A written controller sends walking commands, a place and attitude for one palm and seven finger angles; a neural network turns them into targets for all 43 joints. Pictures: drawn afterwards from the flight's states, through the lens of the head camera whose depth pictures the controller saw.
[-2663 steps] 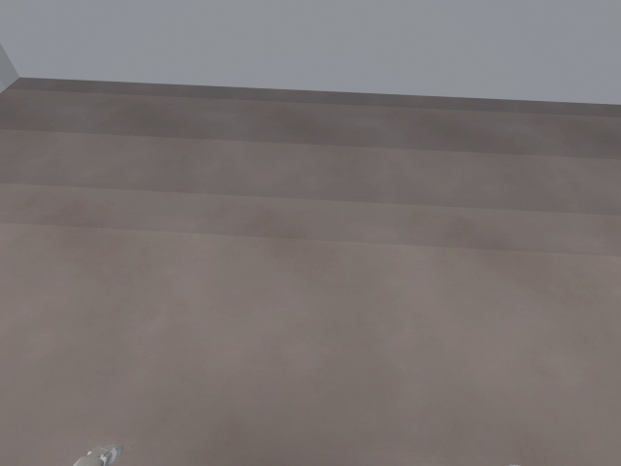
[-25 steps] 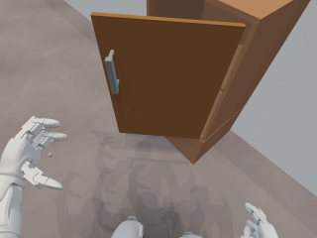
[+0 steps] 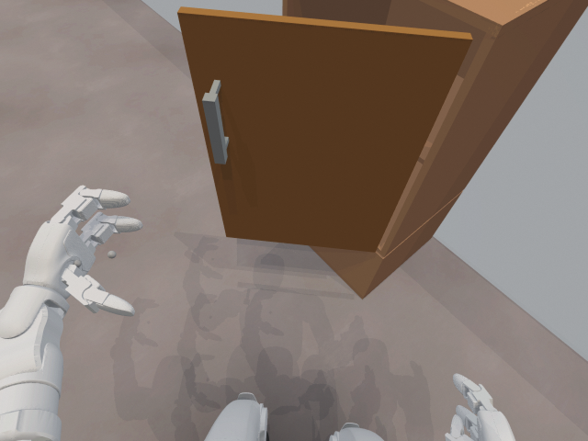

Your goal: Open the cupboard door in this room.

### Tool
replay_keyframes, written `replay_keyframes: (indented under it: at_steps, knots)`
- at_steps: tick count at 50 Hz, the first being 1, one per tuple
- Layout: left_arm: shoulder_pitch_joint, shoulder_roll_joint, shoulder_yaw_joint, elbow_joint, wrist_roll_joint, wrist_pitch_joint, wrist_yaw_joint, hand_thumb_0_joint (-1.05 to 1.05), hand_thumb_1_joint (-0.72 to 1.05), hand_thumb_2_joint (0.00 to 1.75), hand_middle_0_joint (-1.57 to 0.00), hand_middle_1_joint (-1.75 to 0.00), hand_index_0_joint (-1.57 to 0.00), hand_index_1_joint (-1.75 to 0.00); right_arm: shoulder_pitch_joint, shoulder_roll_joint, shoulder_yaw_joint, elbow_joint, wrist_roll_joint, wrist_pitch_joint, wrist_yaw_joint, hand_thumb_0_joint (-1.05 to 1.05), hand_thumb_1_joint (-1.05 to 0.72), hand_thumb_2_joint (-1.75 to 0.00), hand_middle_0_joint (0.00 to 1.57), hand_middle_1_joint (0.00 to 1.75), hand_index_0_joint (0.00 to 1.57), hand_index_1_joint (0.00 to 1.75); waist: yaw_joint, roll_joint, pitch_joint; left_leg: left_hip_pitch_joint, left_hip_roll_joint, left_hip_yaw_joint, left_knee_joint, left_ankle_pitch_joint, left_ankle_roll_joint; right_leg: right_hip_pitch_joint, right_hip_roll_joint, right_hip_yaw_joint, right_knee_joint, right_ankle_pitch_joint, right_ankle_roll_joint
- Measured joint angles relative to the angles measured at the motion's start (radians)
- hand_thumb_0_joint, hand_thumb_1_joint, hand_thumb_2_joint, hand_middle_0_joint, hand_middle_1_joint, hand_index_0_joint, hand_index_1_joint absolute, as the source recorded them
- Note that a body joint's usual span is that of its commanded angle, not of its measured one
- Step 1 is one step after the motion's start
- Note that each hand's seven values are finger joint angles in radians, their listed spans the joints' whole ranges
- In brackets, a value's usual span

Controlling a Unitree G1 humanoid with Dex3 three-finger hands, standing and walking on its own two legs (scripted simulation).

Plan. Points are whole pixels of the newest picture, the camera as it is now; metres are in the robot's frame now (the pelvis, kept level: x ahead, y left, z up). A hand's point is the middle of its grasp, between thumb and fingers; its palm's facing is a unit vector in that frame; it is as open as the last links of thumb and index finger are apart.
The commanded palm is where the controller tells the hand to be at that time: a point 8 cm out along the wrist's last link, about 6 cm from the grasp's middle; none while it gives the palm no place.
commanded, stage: move the hooked fingers beside the handle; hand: left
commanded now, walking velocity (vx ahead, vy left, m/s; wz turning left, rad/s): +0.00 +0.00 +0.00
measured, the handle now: (218, 123) +0.60 +0.17 +0.05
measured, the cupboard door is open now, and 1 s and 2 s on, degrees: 44 44 44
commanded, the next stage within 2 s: none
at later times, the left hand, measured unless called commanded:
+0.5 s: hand (139, 205) +0.41 +0.25 +0.06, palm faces -0.05 -1.00 +0.00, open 14.0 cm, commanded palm +0.39 +0.30 +0.06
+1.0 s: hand (163, 163) +0.49 +0.24 +0.06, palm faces -0.04 -1.00 -0.01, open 14.0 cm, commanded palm +0.48 +0.28 +0.06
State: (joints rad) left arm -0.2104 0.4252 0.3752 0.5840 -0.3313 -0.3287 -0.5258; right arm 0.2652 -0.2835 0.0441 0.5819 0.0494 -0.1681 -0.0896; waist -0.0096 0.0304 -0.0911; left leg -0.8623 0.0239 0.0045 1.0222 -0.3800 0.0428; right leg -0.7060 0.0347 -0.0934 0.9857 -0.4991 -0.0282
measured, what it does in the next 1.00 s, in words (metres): stands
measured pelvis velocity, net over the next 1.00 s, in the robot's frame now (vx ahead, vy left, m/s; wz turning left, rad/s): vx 0.00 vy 0.01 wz -0.05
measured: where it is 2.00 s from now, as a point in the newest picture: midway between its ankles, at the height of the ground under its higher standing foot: outside the picture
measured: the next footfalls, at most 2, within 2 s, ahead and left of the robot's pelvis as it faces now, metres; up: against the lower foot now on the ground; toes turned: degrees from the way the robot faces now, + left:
none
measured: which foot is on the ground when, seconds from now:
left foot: down 0.00-1.00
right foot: down 0.00-1.00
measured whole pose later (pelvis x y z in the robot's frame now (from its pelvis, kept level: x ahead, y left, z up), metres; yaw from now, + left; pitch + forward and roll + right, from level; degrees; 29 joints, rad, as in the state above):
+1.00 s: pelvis +0.00 +0.01 -0.02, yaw -3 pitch +21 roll -4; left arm -0.83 0.60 0.43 1.16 -0.16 -0.39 -0.43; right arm 0.36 -0.29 0.04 0.65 0.02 0.01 -0.05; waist -0.13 0.03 -0.11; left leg -1.07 0.05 0.02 1.12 -0.41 0.05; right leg -0.92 0.06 -0.08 1.08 -0.52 -0.02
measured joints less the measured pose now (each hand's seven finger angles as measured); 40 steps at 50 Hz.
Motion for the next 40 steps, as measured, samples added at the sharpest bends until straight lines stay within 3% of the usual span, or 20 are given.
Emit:
replay_keyframes:
  at_steps: [5, 11, 19, 27, 40]
  knots:
    - [-0.076, 0.006, -0.008, 0.049, 0.028, 0.016, 0.022, -0.01, -0.5, 0.3, -0.3, -1.2, -0.3, -1.2, 0.005, 0.006, 0.002, 0.002, -0.003, 0.019, 0.007, 0.01, -0.9, -0.9, 0.2, 0.3, 0.21, 0.3, -0.019, -0.004, -0.002, -0.006, 0.003, 0.01, -0.005, 0.0, 0.002, -0.012, 0.001, 0.011, -0.002, 0.003, 0.003]
    - [-0.121, 0.031, 0.032, 0.115, 0.042, 0.014, 0.04, -0.01, -0.49, 0.3, -0.31, -1.2, -0.3, -1.2, 0.034, 0.009, 0.0, -0.007, -0.008, 0.05, 0.023, 0.01, -0.9, -0.9, 0.2, 0.3, 0.21, 0.3, -0.04, -0.008, -0.011, -0.015, 0.012, 0.026, -0.007, -0.006, 0.004, -0.027, 0.008, 0.028, -0.003, 0.004, 0.005]
    - [-0.176, 0.041, 0.032, 0.176, 0.046, -0.017, 0.035, -0.01, -0.49, 0.3, -0.3, -1.2, -0.3, -1.2, 0.068, -0.001, -0.014, 0.02, -0.007, 0.08, 0.03, 0.01, -0.9, -0.9, 0.2, 0.3, 0.21, 0.3, -0.04, -0.002, -0.016, -0.039, 0.011, 0.025, 0.011, -0.018, 0.008, -0.049, 0.007, 0.027, 0.009, -0.006, 0.009]
    - [-0.288, 0.045, 0.026, 0.281, 0.083, -0.036, 0.059, -0.01, -0.5, 0.3, -0.3, -1.2, -0.3, -1.2, 0.059, 0.002, -0.014, 0.037, -0.012, 0.104, 0.029, 0.01, -0.9, -0.9, 0.2, 0.3, 0.21, 0.3, -0.052, -0.005, -0.019, -0.069, 0.01, 0.024, 0.028, -0.021, 0.009, -0.077, 0.006, 0.026, 0.026, -0.01, 0.01]
    - [-0.492, 0.131, 0.059, 0.499, 0.137, -0.064, 0.07, -0.01, -0.5, 0.3, -0.3, -1.2, -0.3, -1.2, 0.068, 0.002, -0.002, 0.041, -0.02, 0.147, 0.038, 0.01, -0.9, -0.9, 0.2, 0.3, 0.21, 0.3, -0.088, -0.007, -0.025, -0.148, 0.023, 0.02, 0.075, -0.031, 0.008, -0.156, 0.018, 0.023, 0.069, -0.017, 0.007]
